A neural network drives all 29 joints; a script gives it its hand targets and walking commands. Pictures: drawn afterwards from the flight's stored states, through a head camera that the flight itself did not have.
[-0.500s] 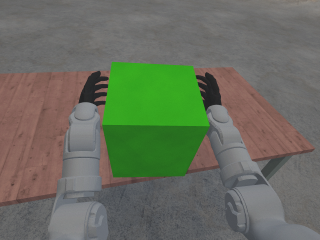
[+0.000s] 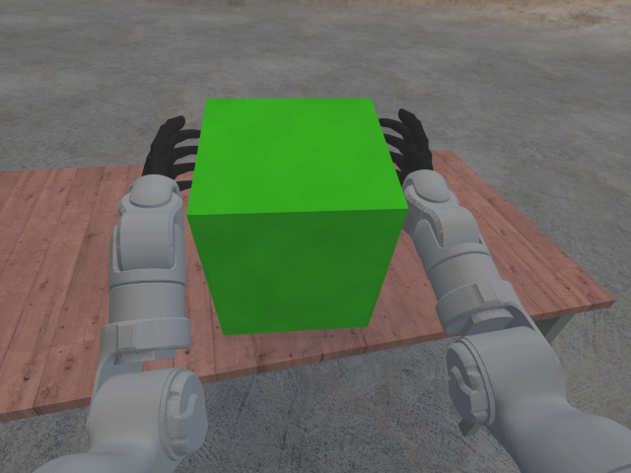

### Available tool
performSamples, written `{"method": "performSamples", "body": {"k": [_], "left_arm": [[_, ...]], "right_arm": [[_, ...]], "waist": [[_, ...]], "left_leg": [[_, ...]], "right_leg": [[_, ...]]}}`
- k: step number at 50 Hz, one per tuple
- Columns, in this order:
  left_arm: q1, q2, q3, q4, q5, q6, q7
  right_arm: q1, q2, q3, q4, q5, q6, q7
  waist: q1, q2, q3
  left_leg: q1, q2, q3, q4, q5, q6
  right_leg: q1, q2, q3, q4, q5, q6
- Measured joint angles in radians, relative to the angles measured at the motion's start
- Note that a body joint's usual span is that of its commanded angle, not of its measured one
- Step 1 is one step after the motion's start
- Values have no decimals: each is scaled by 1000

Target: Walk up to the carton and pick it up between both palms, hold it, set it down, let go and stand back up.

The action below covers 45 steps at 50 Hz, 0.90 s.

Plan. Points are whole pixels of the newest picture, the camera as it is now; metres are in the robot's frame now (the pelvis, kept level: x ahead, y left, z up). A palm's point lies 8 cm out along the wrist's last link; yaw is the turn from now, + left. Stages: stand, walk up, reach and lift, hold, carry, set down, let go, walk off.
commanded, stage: reach and lift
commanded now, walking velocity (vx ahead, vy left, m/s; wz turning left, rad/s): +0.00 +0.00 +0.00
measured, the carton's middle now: (293, 222) +0.39 -0.01 +0.16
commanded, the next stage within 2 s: hold in 1.22 s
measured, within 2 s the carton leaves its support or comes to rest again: neither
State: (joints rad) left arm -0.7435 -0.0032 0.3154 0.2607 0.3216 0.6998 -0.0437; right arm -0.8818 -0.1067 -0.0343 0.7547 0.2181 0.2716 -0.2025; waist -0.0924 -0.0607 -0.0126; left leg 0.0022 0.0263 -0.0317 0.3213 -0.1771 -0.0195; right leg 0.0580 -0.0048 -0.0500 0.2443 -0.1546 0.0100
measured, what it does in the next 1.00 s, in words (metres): stands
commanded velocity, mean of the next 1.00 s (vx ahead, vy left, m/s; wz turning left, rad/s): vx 0.00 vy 0.00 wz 0.00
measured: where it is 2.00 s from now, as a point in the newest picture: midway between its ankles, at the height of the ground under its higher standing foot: outside the picture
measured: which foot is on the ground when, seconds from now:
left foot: down 0.00-1.00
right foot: down 0.00-1.00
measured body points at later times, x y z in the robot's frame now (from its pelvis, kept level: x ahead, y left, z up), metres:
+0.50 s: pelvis +0.00 +0.00 +0.00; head -0.08 +0.03 +0.44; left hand +0.39 +0.15 +0.27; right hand +0.39 -0.16 +0.29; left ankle +0.01 +0.13 -0.75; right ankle +0.00 -0.12 -0.75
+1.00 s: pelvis +0.01 +0.00 +0.00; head -0.08 +0.02 +0.44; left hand +0.40 +0.15 +0.29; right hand +0.40 -0.16 +0.33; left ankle +0.01 +0.13 -0.75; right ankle +0.00 -0.12 -0.75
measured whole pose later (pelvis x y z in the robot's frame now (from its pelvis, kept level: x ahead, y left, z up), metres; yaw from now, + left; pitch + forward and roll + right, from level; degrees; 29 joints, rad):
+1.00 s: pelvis +0.01 +0.00 +0.00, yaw +0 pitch -4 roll -1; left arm -0.97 0.08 0.34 0.44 0.24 0.86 -0.05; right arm -1.16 -0.22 0.05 0.88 0.40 0.54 -0.29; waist -0.08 -0.02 -0.15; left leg -0.09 0.04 -0.03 0.36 -0.20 -0.03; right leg -0.03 0.01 -0.03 0.26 -0.16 0.00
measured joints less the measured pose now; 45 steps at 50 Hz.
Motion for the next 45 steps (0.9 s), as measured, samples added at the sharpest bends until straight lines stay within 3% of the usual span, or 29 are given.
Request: {"method": "performSamples", "body": {"k": [19, 45], "left_arm": [[-122, 38, 13, 69, -13, 90, -7], [-220, 81, 34, 183, -73, 143, -7]], "right_arm": [[-138, -39, -8, 59, 55, 112, -16], [-272, -102, 75, 129, 166, 244, -75]], "waist": [[2, 5, -45], [9, 39, -126]], "left_leg": [[-42, -2, 14, 9, 6, 5], [-89, 11, 4, 34, -17, -6]], "right_leg": [[-47, -2, 14, 9, 10, 3], [-85, 15, 16, 21, -8, -6]]}}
